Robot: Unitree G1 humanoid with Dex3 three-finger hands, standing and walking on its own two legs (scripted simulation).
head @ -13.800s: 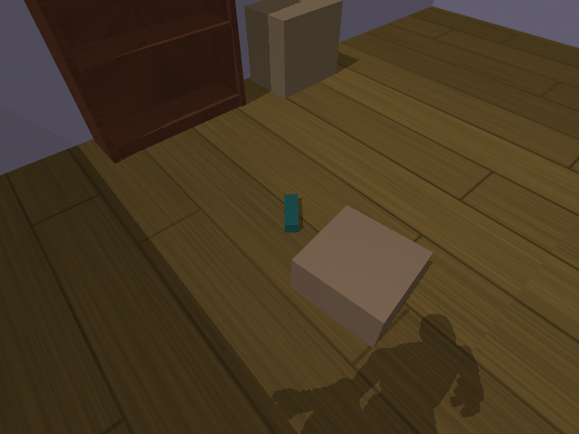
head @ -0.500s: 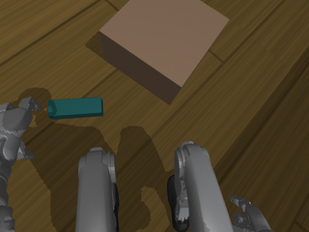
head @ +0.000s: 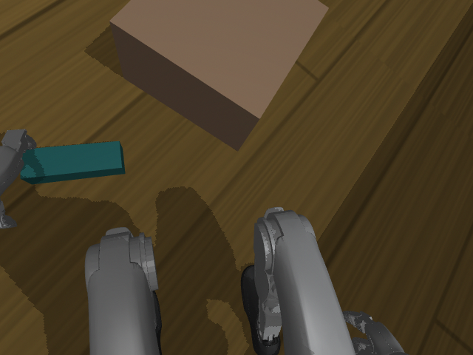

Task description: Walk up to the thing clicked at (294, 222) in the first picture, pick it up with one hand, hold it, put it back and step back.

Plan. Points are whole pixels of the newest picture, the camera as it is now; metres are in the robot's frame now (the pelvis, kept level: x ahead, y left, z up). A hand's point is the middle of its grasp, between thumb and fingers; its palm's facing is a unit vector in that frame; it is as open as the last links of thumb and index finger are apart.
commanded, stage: rise first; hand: left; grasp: from above
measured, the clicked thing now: (76, 162) +0.50 +0.29 -0.32
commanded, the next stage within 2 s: none
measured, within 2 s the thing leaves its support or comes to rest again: neither
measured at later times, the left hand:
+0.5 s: hand (22, 179) +0.43 +0.34 -0.19, palm faces -0.48 -0.07 -0.88, open 14.2 cm
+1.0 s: hand (29, 177) +0.44 +0.33 -0.21, palm faces -0.47 -0.07 -0.88, open 14.2 cm
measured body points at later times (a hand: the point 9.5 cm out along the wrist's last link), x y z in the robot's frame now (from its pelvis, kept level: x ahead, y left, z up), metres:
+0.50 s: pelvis +0.01 +0.00 -0.02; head +0.26 +0.08 +0.35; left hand +0.45 +0.34 -0.14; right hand +0.08 -0.28 -0.13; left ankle +0.08 +0.13 -0.31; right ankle +0.10 -0.13 -0.31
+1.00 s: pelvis +0.01 +0.00 -0.03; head +0.25 +0.08 +0.34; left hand +0.46 +0.33 -0.16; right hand +0.08 -0.28 -0.13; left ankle +0.08 +0.13 -0.31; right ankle +0.10 -0.13 -0.31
